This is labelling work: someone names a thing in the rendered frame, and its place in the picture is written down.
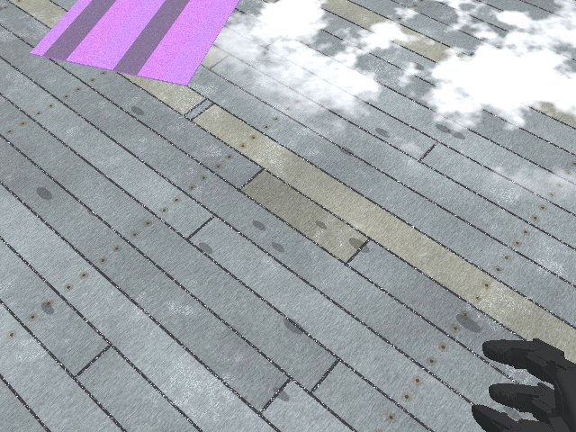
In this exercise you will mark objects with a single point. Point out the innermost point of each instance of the right robot hand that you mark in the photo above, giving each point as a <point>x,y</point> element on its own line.
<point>555,409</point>

